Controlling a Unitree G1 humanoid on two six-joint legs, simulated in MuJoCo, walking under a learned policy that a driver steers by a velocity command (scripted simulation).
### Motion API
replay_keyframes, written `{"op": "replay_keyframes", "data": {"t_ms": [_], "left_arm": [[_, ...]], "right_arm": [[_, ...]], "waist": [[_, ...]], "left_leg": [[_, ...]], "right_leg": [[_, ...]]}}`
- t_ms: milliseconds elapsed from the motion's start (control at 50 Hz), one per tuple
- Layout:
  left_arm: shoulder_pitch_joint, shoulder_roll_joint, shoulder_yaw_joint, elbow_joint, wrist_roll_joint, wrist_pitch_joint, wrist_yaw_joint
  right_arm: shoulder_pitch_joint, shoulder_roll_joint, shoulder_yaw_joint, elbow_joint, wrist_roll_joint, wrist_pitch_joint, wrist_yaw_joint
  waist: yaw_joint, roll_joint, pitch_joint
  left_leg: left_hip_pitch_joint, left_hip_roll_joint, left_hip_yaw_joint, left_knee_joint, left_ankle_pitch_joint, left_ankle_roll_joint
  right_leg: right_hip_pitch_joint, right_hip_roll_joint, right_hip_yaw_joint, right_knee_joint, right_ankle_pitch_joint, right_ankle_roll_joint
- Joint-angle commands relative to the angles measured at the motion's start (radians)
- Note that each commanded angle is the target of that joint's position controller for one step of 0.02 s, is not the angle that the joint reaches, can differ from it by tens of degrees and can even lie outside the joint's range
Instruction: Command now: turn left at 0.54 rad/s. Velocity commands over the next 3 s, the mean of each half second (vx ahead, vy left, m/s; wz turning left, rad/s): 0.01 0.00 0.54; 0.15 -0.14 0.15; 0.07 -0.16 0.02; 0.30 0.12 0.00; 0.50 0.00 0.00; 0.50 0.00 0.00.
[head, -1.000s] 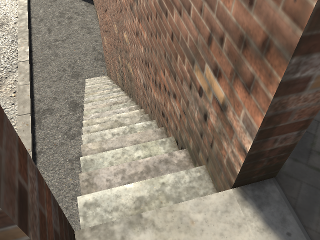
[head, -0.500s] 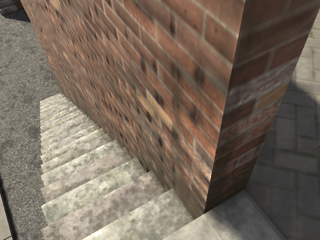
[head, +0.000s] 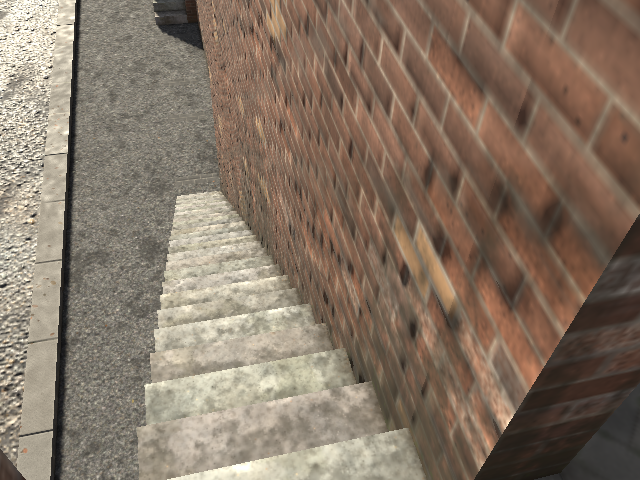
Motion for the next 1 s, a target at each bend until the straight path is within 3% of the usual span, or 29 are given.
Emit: {"op": "replay_keyframes", "data": {"t_ms": [20, 40, 60, 120, 200, 240, 260, 300, 320, 340, 360, 380, 400, 460, 520, 580, 620, 660, 680, 700, 720, 740, 780, 800, 820, 840, 860, 880, 1000], "left_arm": [[-0.044, 0.1, 0.024, -0.101, 0.0, -0.014, 0.011], [-0.002, 0.101, 0.026, -0.085, 0.023, -0.012, 0.001], [-0.001, 0.092, 0.022, -0.094, 0.021, -0.002, -0.012], [-0.036, 0.064, 0.008, -0.12, 0.012, 0.027, -0.012], [-0.054, 0.05, -0.014, -0.162, 0.013, 0.029, 0.002], [-0.042, 0.063, -0.015, -0.183, 0.002, 0.009, 0.013], [-0.056, 0.047, -0.022, -0.204, 0.013, 0.012, 0.023], [0.031, 0.037, -0.027, -0.213, -0.013, 0.0, 0.032], [0.083, 0.058, -0.023, -0.207, -0.003, -0.015, 0.041], [0.064, 0.149, -0.01, -0.232, -0.006, -0.022, 0.058], [0.054, 0.231, 0.018, -0.224, -0.01, -0.005, 0.049], [0.062, 0.178, 0.01, -0.231, -0.017, 0.0, 0.043], [0.028, 0.117, -0.012, -0.236, -0.01, -0.002, 0.041], [-0.013, 0.079, -0.023, -0.235, 0.009, -0.009, 0.042], [0.054, 0.065, -0.027, -0.206, 0.004, -0.019, 0.037], [0.089, 0.097, -0.009, -0.181, 0.0, -0.026, 0.023], [0.077, 0.099, -0.002, -0.177, 0.012, -0.028, 0.003], [0.068, 0.104, 0.004, -0.162, -0.012, -0.024, 0.003], [0.093, 0.021, -0.021, -0.135, -0.014, -0.01, 0.003], [0.107, -0.028, -0.032, -0.168, 0.014, 0.002, 0.0], [0.057, 0.041, -0.009, -0.188, 0.019, 0.026, -0.004], [0.045, 0.054, -0.002, -0.185, 0.02, 0.037, -0.01], [0.068, 0.049, 0.002, -0.151, 0.026, 0.039, -0.025], [0.084, 0.047, 0.006, -0.139, 0.028, 0.041, -0.032], [0.099, 0.046, 0.007, -0.125, 0.033, 0.043, -0.035], [0.075, 0.068, 0.022, -0.13, 0.042, 0.06, -0.033], [0.123, 0.051, 0.02, -0.109, 0.043, 0.068, -0.027], [0.139, 0.044, 0.019, -0.102, 0.036, 0.075, -0.023], [-0.002, 0.033, 0.017, -0.153, 0.042, 0.11, -0.023]], "right_arm": [[-0.073, -0.226, -0.054, -0.109, -0.003, -0.043, -0.041], [-0.109, -0.195, -0.048, -0.137, 0.008, -0.052, -0.039], [-0.086, -0.166, -0.043, -0.147, 0.017, -0.063, -0.026], [-0.023, -0.168, -0.051, -0.158, 0.009, -0.079, -0.019], [-0.005, -0.194, -0.076, -0.193, 0.001, -0.053, -0.031], [-0.025, -0.217, -0.084, -0.204, -0.002, -0.043, -0.036], [-0.019, -0.198, -0.079, -0.195, -0.005, -0.051, -0.036], [-0.085, -0.176, -0.077, -0.211, 0.019, -0.056, -0.063], [-0.129, -0.146, -0.069, -0.233, 0.03, -0.06, -0.064], [-0.105, -0.027, -0.042, -0.264, 0.05, -0.06, -0.049], [-0.047, -0.117, -0.061, -0.254, 0.021, -0.06, -0.045], [-0.041, -0.16, -0.082, -0.219, -0.011, -0.063, -0.046], [-0.056, -0.148, -0.082, -0.199, -0.011, -0.063, -0.04], [-0.049, -0.102, -0.065, -0.176, 0.006, -0.048, -0.023], [-0.09, -0.059, -0.042, -0.19, 0.004, -0.038, -0.021], [-0.139, -0.031, -0.019, -0.214, -0.009, -0.045, -0.017], [-0.116, -0.028, -0.013, -0.206, 0.003, -0.063, -0.011], [0.008, -0.003, -0.004, -0.163, -0.003, -0.083, -0.018], [0.032, -0.016, -0.009, -0.164, 0.003, -0.108, -0.043], [0.118, -0.139, -0.03, -0.183, -0.015, -0.121, -0.056], [0.197, -0.237, -0.072, -0.133, 0.008, -0.107, -0.069], [0.17, -0.201, -0.065, -0.129, 0.011, -0.102, -0.07], [0.079, -0.105, -0.036, -0.141, 0.005, -0.108, -0.066], [0.068, -0.081, -0.027, -0.137, 0.005, -0.117, -0.069], [0.075, -0.077, -0.024, -0.126, 0.006, -0.128, -0.069], [0.082, -0.105, -0.033, -0.114, 0.012, -0.13, -0.089], [0.139, -0.138, -0.044, -0.094, 0.02, -0.136, -0.096], [0.172, -0.155, -0.052, -0.081, 0.023, -0.139, -0.099], [0.232, -0.151, -0.056, -0.043, 0.025, -0.12, -0.103]], "waist": [[0.066, 0.117, 0.056], [0.075, 0.136, 0.023], [0.058, 0.117, -0.002], [0.033, 0.115, -0.033], [-0.028, 0.137, -0.038], [-0.027, 0.156, -0.055], [-0.029, 0.135, -0.056], [0.039, 0.125, -0.1], [0.066, 0.06, -0.128], [0.03, -0.152, -0.172], [0.045, -0.26, -0.124], [0.041, -0.091, -0.092], [0.032, -0.042, -0.049], [0.022, -0.113, -0.04], [0.058, -0.137, -0.078], [0.083, -0.187, -0.043], [0.07, -0.197, -0.048], [0.001, -0.148, -0.05], [-0.034, -0.112, -0.051], [-0.027, 0.119, -0.053], [-0.058, 0.176, 0.04], [-0.031, 0.137, 0.081], [0.02, 0.136, 0.09], [0.032, 0.153, 0.082], [0.038, 0.158, 0.073], [0.051, 0.115, 0.107], [0.053, 0.108, 0.036], [0.053, 0.122, -0.01], [0.009, 0.183, 0.014]], "left_leg": [[-0.009, 0.227, -0.3, -0.253, 0.463, 0.19], [0.013, 0.193, -0.246, -0.223, 0.576, 0.191], [0.055, 0.187, -0.241, -0.208, 0.627, 0.196], [0.13, 0.169, -0.256, -0.163, 0.653, 0.182], [0.135, 0.17, -0.347, -0.11, 0.571, 0.174], [0.1, 0.171, -0.403, -0.087, 0.61, 0.158], [0.093, 0.173, -0.434, -0.072, 0.622, 0.142], [0.029, 0.123, -0.46, -0.012, 0.526, 0.075], [-0.11, 0.054, -0.415, 0.071, 0.361, 0.021], [-0.255, -0.068, -0.258, 0.29, -0.082, -0.041], [-0.368, -0.172, -0.125, 0.495, -0.352, -0.065], [-0.372, -0.109, -0.144, 0.668, -0.304, -0.08], [-0.378, -0.097, -0.144, 0.721, -0.242, -0.089], [-0.363, -0.094, -0.104, 0.684, -0.136, -0.127], [-0.332, -0.087, -0.089, 0.485, -0.116, -0.138], [-0.275, -0.064, -0.028, 0.234, -0.127, -0.111], [-0.138, -0.069, 0.031, 0.093, -0.097, -0.073], [0.076, -0.081, 0.082, -0.128, 0.097, -0.026], [0.239, 0.031, -0.059, -0.183, 0.188, -0.049], [0.315, 0.337, -0.478, -0.271, 0.113, -0.045], [0.187, 0.412, -0.599, -0.269, 0.125, 0.06], [0.148, 0.406, -0.588, -0.277, 0.055, 0.109], [0.089, 0.293, -0.433, -0.297, -0.091, 0.089], [0.073, 0.261, -0.372, -0.3, -0.019, 0.082], [0.062, 0.242, -0.326, -0.286, 0.104, 0.081], [0.044, 0.283, -0.279, -0.178, 0.683, 0.089], [0.065, 0.29, -0.222, -0.097, 1.032, 0.092], [0.076, 0.29, -0.19, -0.067, 1.117, 0.092], [0.124, 0.293, -0.208, -0.038, 0.829, 0.135]], "right_leg": [[-0.178, 0.033, 0.122, 0.271, 0.048, 0.006], [-0.163, 0.041, 0.106, 0.284, 0.114, 0.005], [-0.155, 0.039, 0.106, 0.28, 0.139, 0.006], [-0.154, 0.038, 0.118, 0.149, 0.109, 0.022], [-0.096, 0.058, 0.128, -0.078, 0.064, 0.005], [-0.018, 0.073, 0.127, -0.157, 0.054, -0.011], [0.0, 0.079, 0.105, -0.196, 0.03, -0.022], [0.144, 0.045, 0.14, -0.38, 0.168, -0.044], [0.325, -0.04, 0.21, -0.489, 0.298, -0.071], [0.458, -0.299, 0.458, -0.535, 0.518, -0.148], [0.379, -0.455, 0.641, -0.531, 0.695, -0.296], [0.335, -0.435, 0.57, -0.529, 0.649, -0.328], [0.288, -0.358, 0.466, -0.518, 0.597, -0.303], [0.28, -0.206, 0.254, -0.503, 0.603, -0.225], [0.325, -0.2, 0.238, -0.528, 0.37, -0.23], [0.31, -0.207, 0.276, -0.584, 0.031, -0.237], [0.245, -0.191, 0.252, -0.565, 0.06, -0.229], [0.145, -0.162, 0.226, -0.485, 0.004, -0.191], [0.015, -0.062, 0.125, -0.372, 0.003, -0.116], [-0.17, 0.003, 0.072, -0.117, -0.177, -0.046], [-0.279, 0.009, 0.128, 0.001, -0.124, -0.041], [-0.307, -0.004, 0.17, 0.126, -0.077, -0.037], [-0.311, -0.003, 0.202, 0.24, 0.035, -0.029], [-0.3, -0.002, 0.2, 0.268, 0.084, -0.017], [-0.286, 0.01, 0.202, 0.3, 0.125, -0.008], [-0.282, 0.044, 0.207, 0.386, 0.109, 0.005], [-0.24, 0.07, 0.224, 0.457, 0.09, 0.016], [-0.234, 0.095, 0.233, 0.521, 0.085, 0.024], [-0.402, 0.134, 0.268, 0.632, 0.115, 0.064]]}}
